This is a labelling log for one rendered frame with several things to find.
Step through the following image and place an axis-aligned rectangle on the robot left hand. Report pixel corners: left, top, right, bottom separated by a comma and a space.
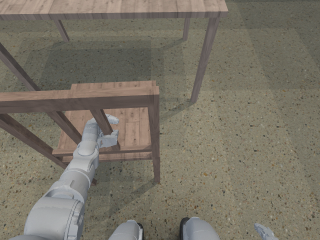
81, 113, 119, 148

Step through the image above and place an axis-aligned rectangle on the robot right hand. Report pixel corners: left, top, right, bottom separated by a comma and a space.
254, 223, 279, 240

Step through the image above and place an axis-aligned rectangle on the chair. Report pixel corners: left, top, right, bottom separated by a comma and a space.
0, 80, 160, 186

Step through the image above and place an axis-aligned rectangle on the table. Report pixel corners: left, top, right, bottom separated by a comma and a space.
0, 0, 229, 103

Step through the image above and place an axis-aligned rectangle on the left robot forearm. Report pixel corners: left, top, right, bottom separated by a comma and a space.
23, 139, 99, 235

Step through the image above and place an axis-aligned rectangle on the left robot upper arm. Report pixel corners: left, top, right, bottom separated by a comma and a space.
8, 196, 85, 240

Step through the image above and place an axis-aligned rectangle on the right robot shin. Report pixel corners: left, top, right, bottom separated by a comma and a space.
187, 217, 200, 222

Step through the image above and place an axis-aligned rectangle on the left robot thigh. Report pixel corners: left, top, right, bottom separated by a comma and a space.
108, 222, 143, 240

